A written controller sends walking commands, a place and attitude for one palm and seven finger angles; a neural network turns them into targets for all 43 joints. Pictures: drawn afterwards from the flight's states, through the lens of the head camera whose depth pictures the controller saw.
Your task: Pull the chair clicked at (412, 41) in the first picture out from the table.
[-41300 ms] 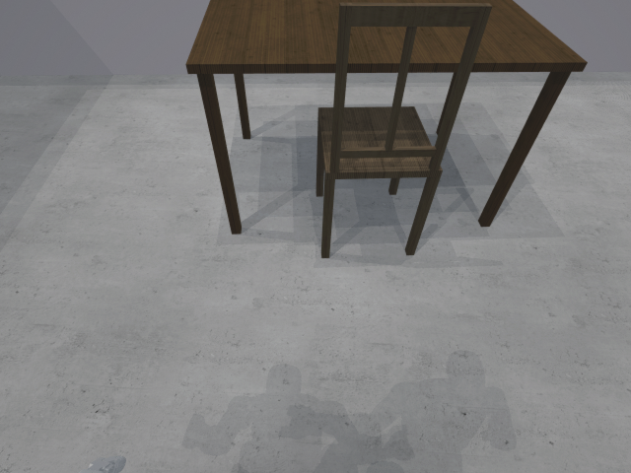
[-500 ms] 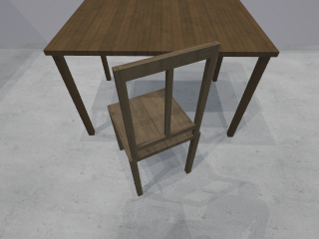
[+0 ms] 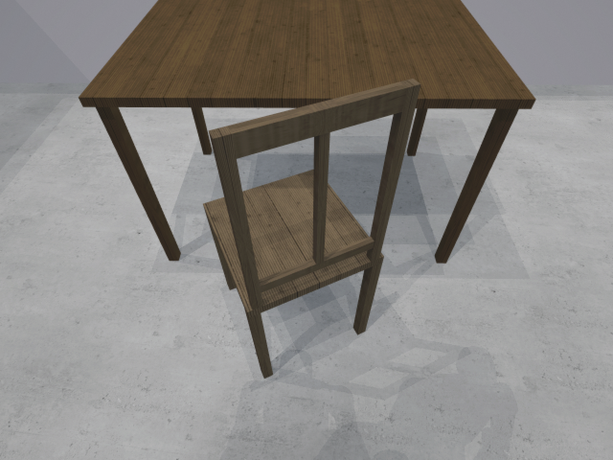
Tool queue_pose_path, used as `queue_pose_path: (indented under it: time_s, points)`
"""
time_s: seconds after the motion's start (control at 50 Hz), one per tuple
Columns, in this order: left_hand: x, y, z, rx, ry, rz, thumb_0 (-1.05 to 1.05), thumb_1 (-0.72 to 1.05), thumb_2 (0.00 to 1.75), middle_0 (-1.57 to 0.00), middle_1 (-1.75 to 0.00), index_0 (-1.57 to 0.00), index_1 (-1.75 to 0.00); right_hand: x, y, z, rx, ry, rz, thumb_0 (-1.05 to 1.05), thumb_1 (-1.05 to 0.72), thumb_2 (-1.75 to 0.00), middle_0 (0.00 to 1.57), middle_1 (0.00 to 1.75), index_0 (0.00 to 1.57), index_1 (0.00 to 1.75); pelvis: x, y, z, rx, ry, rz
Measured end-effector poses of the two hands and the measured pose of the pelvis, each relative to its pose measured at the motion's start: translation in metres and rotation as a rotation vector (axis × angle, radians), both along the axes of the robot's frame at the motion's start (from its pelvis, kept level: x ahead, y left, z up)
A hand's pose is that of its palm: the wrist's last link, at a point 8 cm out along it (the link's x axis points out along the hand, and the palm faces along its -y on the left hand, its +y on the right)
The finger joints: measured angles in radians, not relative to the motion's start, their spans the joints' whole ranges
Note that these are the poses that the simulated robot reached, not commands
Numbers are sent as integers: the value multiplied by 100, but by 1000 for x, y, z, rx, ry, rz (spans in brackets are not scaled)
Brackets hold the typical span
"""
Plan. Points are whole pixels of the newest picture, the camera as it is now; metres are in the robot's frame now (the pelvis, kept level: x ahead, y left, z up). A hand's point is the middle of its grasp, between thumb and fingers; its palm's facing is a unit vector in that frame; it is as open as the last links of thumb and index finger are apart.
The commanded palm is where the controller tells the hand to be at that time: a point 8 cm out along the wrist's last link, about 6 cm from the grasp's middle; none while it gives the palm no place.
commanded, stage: take the last steps up to it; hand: left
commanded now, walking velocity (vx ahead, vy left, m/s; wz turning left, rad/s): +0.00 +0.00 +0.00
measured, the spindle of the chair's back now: (319, 206) +0.59 +0.01 -0.06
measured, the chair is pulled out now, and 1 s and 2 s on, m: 0.27 0.27 0.27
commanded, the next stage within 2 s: come to a stop and stand still in 0.50 s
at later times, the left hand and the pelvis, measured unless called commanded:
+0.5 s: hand out of the picture +0.00 +0.16 -0.18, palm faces +0.06 -0.98 -0.17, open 7.4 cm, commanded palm none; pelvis +0.03 +0.00 -0.01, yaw +0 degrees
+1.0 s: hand out of the picture +0.04 +0.19 -0.18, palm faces +0.04 -0.97 -0.23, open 7.3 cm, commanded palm none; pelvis +0.03 +0.01 -0.01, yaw +0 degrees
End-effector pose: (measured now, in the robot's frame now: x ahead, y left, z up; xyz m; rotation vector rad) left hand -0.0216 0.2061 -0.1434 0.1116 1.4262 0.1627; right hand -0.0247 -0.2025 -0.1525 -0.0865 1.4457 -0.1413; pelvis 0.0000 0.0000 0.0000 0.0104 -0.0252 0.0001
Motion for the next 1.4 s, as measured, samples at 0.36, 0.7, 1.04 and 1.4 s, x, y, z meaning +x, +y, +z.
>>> queue_pose_path:
  time_s: [0.36, 0.7, 1.04, 1.4]
  points:
    - [3, 0, -6, -7, 35, 13, 0, 91, 90, -20, -29, -20, -29, -7, -1, -4, -2, 45, -20, 1, -91, -89, 20, 30, 20, 30, 16, 0, -6, 2, 5, -2]
    - [55, 7, -12, 18, -18, 11, 1, 93, 90, -20, -29, -20, -29, 38, 0, -11, -13, 10, -31, 1, -91, -89, 20, 30, 20, 30, 48, -1, -13, 9, 17, -3]
    - [56, 31, -6, 53, -110, -35, 1, 92, 90, -20, -29, -20, -29, 60, -18, 0, -77, -113, 30, 1, -92, -89, 20, 30, 20, 30, 23, 10, -10, -18, 27, 3]
    - [10, 58, -12, 3, -100, -55, 1, 91, 90, -20, -29, -20, -29, 44, 13, 16, -92, -191, 49, 1, -91, -89, 20, 30, 20, 30, -17, 41, -6, -23, -7, -17]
